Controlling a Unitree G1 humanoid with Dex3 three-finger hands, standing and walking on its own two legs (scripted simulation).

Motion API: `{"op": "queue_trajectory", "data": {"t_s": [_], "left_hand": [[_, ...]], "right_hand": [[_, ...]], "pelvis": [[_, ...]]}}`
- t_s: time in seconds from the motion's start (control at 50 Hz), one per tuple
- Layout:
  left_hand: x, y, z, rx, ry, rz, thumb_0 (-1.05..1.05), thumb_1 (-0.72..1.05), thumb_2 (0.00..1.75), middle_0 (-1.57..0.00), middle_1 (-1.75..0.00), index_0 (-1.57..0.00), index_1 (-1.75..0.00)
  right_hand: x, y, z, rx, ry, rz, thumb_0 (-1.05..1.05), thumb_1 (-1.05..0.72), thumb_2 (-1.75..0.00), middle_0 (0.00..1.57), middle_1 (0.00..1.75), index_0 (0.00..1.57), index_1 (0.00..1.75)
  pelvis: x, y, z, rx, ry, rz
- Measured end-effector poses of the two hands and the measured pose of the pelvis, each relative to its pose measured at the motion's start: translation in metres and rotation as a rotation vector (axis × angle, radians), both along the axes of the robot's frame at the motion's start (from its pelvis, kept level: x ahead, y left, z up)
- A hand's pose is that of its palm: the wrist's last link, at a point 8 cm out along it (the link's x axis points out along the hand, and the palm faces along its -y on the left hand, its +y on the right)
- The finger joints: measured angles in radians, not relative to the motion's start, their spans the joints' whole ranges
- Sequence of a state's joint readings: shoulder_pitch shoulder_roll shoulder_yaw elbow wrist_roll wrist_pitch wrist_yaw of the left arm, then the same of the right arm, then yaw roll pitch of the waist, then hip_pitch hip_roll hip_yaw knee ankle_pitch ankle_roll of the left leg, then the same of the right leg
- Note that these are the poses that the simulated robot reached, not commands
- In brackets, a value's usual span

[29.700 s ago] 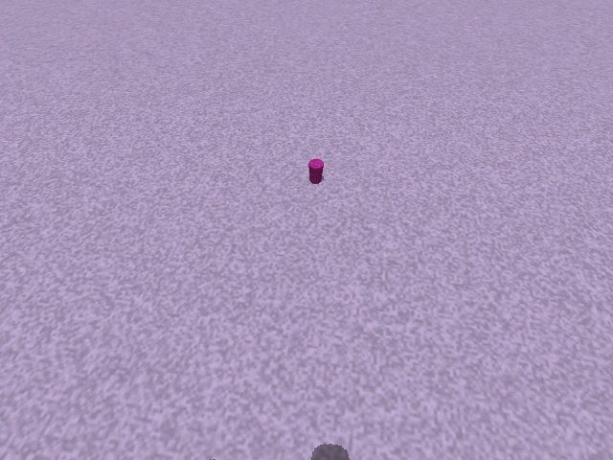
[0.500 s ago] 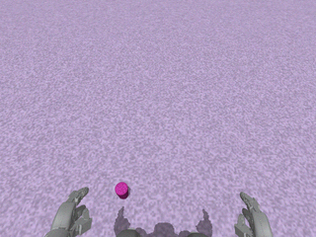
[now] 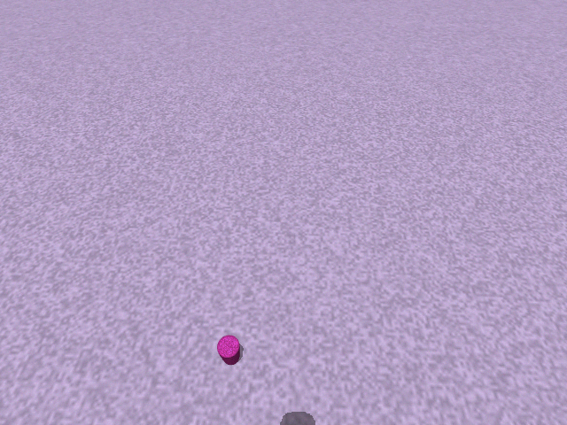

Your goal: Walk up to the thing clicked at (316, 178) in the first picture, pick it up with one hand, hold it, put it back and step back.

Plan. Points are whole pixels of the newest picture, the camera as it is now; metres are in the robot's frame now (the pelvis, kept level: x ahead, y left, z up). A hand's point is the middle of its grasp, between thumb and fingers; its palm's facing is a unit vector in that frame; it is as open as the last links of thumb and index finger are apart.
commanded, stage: stand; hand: left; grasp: from above
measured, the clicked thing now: (230, 351) +0.44 +0.21 -0.71
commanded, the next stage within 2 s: step back in 1.98 s
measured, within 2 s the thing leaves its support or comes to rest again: neither
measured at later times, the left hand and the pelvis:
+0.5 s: hand out of the picture +0.04 +0.23 -0.15, palm faces +0.03 -0.94 -0.34, open 7.4 cm; pelvis +0.00 -0.01 +0.01, yaw +0 degrees
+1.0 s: hand out of the picture +0.06 +0.23 -0.15, palm faces +0.01 -0.95 -0.33, open 7.4 cm; pelvis +0.00 -0.01 +0.02, yaw +0 degrees
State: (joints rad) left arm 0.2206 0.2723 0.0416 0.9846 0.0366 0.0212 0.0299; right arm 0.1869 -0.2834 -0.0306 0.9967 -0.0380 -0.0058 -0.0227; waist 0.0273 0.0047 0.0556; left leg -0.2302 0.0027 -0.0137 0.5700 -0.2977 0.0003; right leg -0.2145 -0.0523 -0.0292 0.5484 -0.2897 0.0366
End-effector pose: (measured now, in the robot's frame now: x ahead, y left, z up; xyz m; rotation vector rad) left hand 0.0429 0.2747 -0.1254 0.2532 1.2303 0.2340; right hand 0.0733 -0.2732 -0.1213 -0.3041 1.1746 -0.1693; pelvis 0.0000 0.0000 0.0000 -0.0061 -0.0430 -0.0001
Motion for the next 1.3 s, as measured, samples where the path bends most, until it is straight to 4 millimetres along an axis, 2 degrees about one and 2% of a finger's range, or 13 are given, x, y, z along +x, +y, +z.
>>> {"op": "queue_trajectory", "data": {"t_s": [0.16, 0.36, 0.9, 1.3], "left_hand": [[-0.012, 0.001, 0.006, 0.002, 0.044, 0.012, 0.00, 0.90, 0.90, -0.21, -0.30, -0.21, -0.30], [-0.013, 0.005, 0.012, 0.021, 0.065, 0.013, 0.00, 0.90, 0.90, -0.21, -0.30, -0.21, -0.30], [0.007, -0.002, 0.014, 0.009, 0.056, -0.012, 0.00, 0.90, 0.90, -0.21, -0.30, -0.21, -0.30], [0.023, 0.001, 0.018, 0.016, 0.041, -0.023, 0.00, 0.90, 0.90, -0.21, -0.30, -0.21, -0.30]], "right_hand": [[-0.006, 0.002, 0.002, 0.017, 0.023, -0.013, 0.01, -0.91, -0.90, 0.20, 0.30, 0.20, 0.30], [-0.014, -0.008, 0.004, 0.012, 0.056, -0.027, 0.01, -0.91, -0.90, 0.20, 0.30, 0.20, 0.30], [-0.020, -0.024, 0.008, -0.003, 0.087, -0.035, 0.01, -0.91, -0.90, 0.20, 0.30, 0.20, 0.30], [-0.005, -0.027, 0.010, -0.004, 0.072, -0.029, 0.01, -0.91, -0.90, 0.20, 0.30, 0.20, 0.30]], "pelvis": [[-0.002, -0.001, 0.008, 0.003, -0.020, 0.001], [-0.004, -0.004, 0.012, 0.005, -0.023, 0.002], [-0.002, -0.012, 0.015, 0.002, -0.014, -0.005], [0.005, -0.013, 0.016, 0.004, -0.005, -0.009]]}}
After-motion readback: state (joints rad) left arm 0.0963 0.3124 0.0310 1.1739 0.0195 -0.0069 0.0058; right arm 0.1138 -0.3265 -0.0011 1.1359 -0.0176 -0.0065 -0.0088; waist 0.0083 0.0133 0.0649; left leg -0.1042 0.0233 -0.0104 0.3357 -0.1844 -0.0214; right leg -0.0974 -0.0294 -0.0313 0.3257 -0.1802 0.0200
